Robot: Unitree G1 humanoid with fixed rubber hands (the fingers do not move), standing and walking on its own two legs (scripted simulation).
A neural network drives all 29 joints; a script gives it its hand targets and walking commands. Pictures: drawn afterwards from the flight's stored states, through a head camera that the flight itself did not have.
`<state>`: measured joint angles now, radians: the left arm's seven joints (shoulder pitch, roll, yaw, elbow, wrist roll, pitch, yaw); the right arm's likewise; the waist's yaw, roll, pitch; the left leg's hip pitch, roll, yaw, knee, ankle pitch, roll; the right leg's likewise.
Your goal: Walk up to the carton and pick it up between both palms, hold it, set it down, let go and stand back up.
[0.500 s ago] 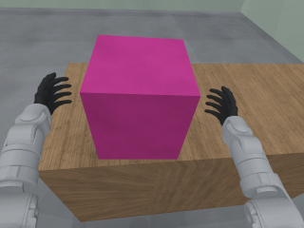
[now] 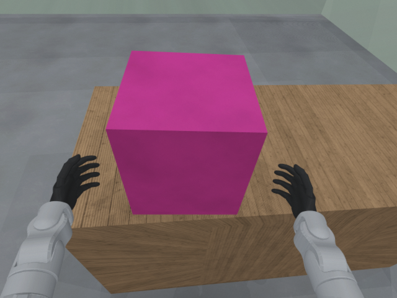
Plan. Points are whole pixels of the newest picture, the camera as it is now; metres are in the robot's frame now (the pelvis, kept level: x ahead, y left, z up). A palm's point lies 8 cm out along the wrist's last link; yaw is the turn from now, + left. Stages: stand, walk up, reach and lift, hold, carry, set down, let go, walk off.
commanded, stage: set down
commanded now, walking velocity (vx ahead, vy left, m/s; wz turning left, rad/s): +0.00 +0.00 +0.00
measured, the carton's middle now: (187, 136) +0.47 +0.04 +0.05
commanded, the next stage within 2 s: let go in 1.38 s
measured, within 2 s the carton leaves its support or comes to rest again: neither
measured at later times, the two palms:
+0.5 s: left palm (66, 229) +0.25 +0.26 +0.01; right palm (300, 235) +0.25 -0.20 +0.00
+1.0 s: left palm (72, 264) +0.20 +0.25 -0.04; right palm (301, 271) +0.20 -0.21 -0.05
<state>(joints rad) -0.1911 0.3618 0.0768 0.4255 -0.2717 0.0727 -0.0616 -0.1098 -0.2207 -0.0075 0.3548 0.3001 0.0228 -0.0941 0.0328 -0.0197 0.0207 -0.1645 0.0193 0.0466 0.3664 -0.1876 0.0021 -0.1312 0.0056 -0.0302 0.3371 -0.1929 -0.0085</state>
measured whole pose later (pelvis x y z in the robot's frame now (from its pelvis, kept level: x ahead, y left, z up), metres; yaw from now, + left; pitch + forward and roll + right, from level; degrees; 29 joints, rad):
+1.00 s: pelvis +0.01 +0.00 +0.00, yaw -1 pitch -4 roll +0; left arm 0.15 0.29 0.02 0.50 -0.16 -0.04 -0.05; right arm 0.17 -0.16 0.02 0.57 0.12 -0.17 -0.04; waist 0.03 -0.01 0.06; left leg -0.08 0.02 0.05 0.37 -0.22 0.00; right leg -0.05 0.01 0.00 0.35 -0.23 -0.01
